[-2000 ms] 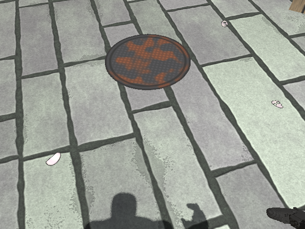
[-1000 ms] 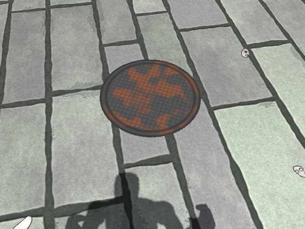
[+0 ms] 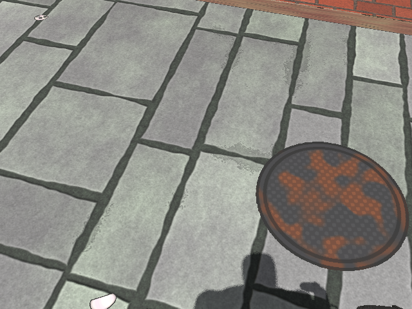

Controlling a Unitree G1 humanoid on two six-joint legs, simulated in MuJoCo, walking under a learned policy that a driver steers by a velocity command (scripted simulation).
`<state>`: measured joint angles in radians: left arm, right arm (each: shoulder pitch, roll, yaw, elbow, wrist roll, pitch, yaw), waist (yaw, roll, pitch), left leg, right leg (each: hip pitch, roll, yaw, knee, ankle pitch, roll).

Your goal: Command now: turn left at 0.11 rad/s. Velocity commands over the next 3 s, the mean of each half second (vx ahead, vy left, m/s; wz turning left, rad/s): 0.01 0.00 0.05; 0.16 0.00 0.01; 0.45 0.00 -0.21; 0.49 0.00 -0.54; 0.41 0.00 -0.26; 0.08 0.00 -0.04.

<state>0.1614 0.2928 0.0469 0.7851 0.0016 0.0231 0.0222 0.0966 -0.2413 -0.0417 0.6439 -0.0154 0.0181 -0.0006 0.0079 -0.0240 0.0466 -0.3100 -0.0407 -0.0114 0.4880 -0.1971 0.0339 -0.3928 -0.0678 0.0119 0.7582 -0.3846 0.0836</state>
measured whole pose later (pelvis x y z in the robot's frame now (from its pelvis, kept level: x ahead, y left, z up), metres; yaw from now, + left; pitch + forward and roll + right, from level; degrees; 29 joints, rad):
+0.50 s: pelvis +0.03 -0.03 +0.00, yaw +0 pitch -2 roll +0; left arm 0.17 0.23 0.01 0.89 0.01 -0.02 0.01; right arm 0.19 -0.24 -0.06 0.91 -0.01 0.02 -0.04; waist 0.00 0.00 0.04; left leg -0.20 0.01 -0.04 0.49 -0.26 -0.03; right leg -0.18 0.00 -0.02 0.51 -0.30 -0.01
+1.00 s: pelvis +0.10 +0.01 -0.01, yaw -1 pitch +0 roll +0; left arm 0.32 0.29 0.06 1.01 -0.02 -0.04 0.02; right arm 0.20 -0.26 -0.08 1.03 0.02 -0.08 0.00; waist 0.01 -0.04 0.01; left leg -0.27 0.00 0.06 0.56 -0.28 0.04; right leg -0.19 -0.04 0.02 0.71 -0.45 -0.01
